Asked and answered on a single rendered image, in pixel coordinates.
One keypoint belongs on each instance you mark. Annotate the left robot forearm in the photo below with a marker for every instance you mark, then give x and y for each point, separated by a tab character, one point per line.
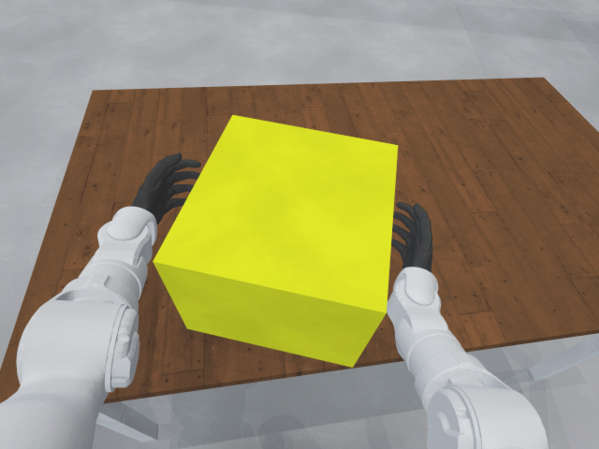
118	270

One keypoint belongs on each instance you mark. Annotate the robot left hand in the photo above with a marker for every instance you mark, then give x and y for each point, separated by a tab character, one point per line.
155	194

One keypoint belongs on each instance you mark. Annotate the carton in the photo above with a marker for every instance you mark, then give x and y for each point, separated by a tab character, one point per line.
284	241

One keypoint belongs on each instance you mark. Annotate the robot right upper arm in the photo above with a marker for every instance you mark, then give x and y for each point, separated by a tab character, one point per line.
475	417

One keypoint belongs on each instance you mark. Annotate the right robot forearm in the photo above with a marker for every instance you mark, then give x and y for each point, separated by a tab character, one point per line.
431	352

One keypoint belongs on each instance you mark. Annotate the table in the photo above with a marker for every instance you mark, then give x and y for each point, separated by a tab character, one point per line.
507	170

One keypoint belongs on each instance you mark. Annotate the robot left upper arm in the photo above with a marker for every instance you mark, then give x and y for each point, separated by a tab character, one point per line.
76	353

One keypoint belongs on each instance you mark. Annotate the robot right hand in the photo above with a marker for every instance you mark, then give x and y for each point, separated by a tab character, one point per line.
418	250

